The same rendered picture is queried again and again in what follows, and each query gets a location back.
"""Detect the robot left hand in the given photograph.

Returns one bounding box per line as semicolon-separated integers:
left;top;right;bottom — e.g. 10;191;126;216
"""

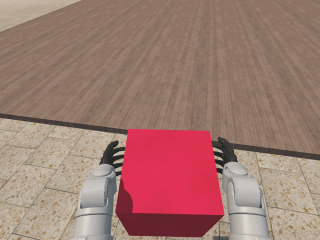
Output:
99;140;126;177

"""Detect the left robot forearm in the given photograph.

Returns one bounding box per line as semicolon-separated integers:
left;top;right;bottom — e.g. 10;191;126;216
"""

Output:
69;164;117;240

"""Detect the robot right hand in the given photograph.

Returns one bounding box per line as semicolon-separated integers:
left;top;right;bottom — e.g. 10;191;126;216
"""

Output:
212;137;238;174

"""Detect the right robot forearm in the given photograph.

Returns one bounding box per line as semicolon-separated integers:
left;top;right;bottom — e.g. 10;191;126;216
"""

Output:
222;161;274;240

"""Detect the carton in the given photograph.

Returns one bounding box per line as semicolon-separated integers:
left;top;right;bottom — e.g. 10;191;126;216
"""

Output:
115;129;225;238

